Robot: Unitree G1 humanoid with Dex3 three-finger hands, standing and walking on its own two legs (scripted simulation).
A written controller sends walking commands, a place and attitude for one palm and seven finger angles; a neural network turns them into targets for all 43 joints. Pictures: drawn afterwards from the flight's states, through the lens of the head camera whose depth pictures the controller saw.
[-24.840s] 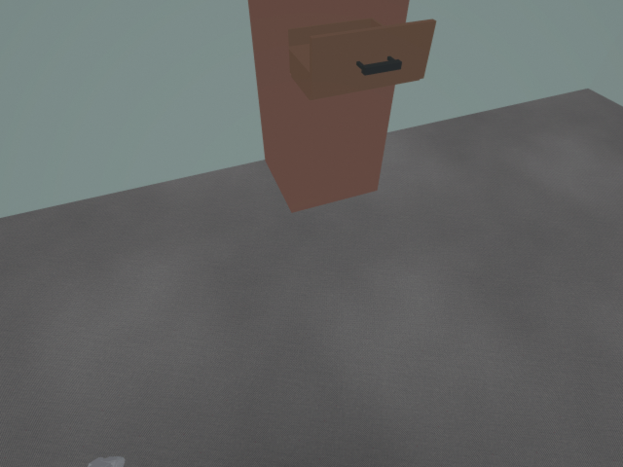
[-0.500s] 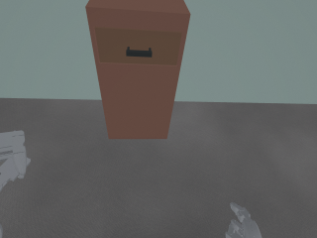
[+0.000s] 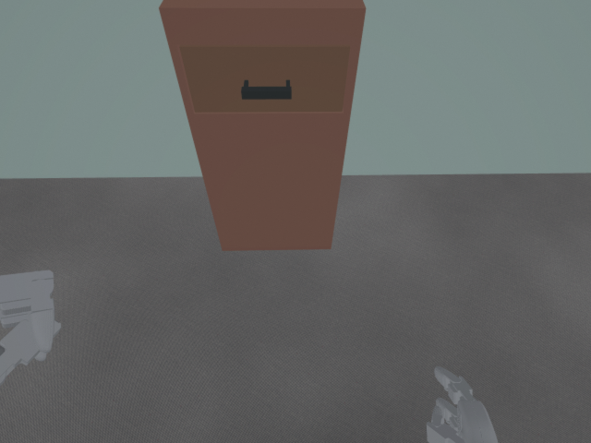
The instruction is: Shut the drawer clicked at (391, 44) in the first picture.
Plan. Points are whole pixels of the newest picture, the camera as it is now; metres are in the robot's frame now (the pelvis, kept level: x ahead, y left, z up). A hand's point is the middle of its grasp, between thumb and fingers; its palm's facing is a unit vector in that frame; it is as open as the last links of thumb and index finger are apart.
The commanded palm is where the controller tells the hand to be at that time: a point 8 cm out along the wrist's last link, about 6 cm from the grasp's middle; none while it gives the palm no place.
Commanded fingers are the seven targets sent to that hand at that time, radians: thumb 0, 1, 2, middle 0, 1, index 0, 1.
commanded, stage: stop stepping back and stand still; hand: left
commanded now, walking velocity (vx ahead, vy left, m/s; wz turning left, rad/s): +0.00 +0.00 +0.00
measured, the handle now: (266, 88) +0.91 +0.11 -0.01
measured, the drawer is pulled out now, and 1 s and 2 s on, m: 0.00 0.00 0.00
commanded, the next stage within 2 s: let the arm hang, fingers relaxed in 0.30 s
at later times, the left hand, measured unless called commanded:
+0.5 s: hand (85, 361) +0.21 +0.27 +0.03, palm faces +0.15 -0.86 -0.49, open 3.2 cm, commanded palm none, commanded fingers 0.00 0.90 0.90 -1.16 -1.34 -1.16 -1.34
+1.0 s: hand out of the picture -0.06 +0.23 -0.16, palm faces +0.02 -0.97 -0.26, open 5.5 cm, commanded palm none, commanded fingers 0.00 0.90 0.90 -0.20 -0.30 -0.20 -0.30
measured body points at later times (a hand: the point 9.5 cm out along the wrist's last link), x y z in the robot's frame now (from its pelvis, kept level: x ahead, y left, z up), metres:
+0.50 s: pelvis +0.00 +0.02 +0.00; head +0.01 +0.00 +0.45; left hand +0.19 +0.31 +0.06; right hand +0.17 -0.23 -0.11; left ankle +0.01 +0.13 -0.73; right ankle +0.01 -0.09 -0.73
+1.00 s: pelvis -0.01 +0.03 +0.01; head +0.01 +0.02 +0.46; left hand -0.06 +0.28 -0.14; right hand -0.05 -0.19 -0.16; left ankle +0.01 +0.13 -0.73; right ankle +0.01 -0.09 -0.73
